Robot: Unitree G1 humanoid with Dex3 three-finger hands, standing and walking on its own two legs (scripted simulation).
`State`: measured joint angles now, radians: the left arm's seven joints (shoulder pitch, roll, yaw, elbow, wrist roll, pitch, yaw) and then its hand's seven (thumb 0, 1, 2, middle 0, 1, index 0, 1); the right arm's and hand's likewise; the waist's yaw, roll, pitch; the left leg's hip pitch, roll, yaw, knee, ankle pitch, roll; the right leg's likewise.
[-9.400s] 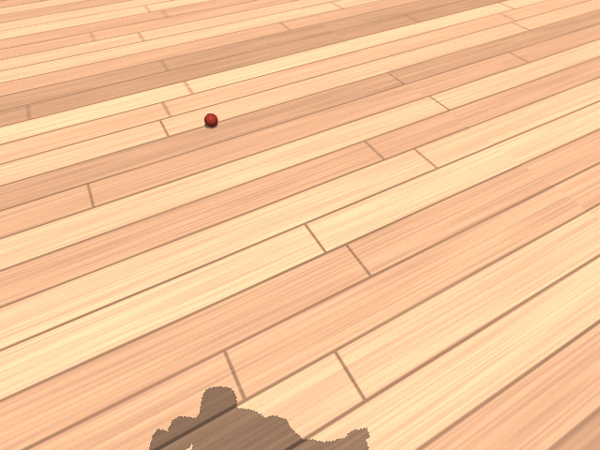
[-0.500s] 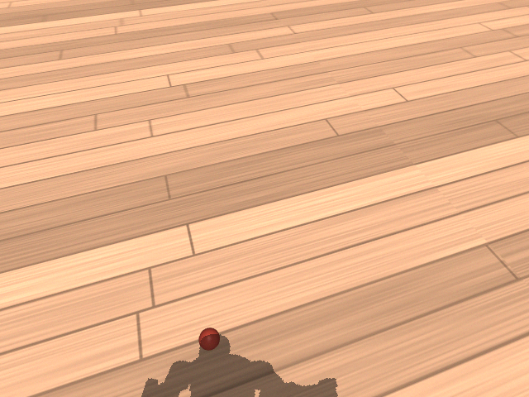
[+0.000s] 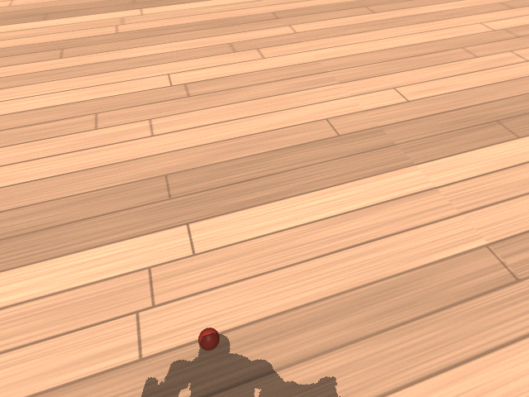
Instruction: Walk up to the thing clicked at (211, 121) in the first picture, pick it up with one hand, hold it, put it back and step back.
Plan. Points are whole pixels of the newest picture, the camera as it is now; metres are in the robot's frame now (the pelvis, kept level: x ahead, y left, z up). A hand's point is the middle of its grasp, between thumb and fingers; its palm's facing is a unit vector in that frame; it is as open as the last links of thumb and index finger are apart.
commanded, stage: stand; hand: left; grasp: from above
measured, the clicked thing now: (209, 338) +0.44 +0.22 -0.75
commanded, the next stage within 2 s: rise first in 0.42 s
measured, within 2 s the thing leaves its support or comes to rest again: neither
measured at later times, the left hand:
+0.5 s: hand out of the picture +0.07 +0.25 -0.16, palm faces -0.03 -0.94 -0.35, open 7.4 cm
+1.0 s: hand out of the picture +0.12 +0.26 -0.20, palm faces -0.10 -0.91 -0.41, open 13.0 cm
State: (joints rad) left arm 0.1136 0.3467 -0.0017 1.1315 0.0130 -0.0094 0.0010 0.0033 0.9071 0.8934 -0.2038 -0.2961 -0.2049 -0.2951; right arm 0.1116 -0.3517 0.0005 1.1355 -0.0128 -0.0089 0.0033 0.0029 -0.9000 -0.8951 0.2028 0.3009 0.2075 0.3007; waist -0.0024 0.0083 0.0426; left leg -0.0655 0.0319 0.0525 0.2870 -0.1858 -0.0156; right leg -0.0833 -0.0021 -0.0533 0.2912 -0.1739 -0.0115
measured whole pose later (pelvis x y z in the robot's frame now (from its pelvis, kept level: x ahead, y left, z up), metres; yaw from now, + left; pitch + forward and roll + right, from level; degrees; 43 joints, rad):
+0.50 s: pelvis +0.00 +0.00 +0.00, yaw +0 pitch -2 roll +0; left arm 0.12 0.35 0.00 1.13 0.01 -0.01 0.00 0.00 0.91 0.89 -0.20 -0.30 -0.20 -0.30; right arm 0.11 -0.35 0.00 1.13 -0.01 -0.01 0.00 0.00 -0.90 -0.90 0.20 0.30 0.21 0.30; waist 0.00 0.01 0.05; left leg -0.06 0.03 0.05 0.29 -0.19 -0.01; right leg -0.08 0.00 -0.05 0.29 -0.18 -0.01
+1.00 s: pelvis -0.02 +0.01 -0.05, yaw +0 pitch +11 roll -1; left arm 0.07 0.30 0.13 0.84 0.19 0.11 0.02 0.00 -0.30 0.99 -0.08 -1.03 -0.08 -1.02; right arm 0.25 -0.25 -0.04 0.66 0.02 -0.07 -0.01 0.01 -0.89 -0.89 0.20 0.30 0.21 0.30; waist -0.03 0.00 -0.05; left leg -0.62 0.04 0.04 0.83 -0.40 0.01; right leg -0.63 -0.02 -0.05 0.80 -0.37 0.00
